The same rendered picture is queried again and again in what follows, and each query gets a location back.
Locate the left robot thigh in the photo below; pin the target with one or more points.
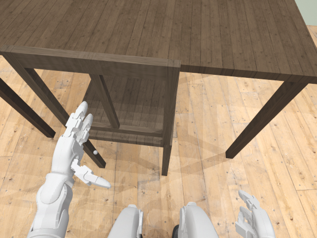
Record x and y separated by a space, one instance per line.
129 224

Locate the left robot forearm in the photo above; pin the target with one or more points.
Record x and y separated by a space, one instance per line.
53 199

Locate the right robot hand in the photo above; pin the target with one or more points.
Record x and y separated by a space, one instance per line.
259 224

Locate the table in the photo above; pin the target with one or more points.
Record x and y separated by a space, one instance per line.
261 39

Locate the left robot hand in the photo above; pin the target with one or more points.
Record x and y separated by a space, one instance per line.
69 146

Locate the chair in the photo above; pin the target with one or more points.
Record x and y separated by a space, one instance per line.
132 99

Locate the right robot shin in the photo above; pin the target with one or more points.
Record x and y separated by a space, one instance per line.
180 234

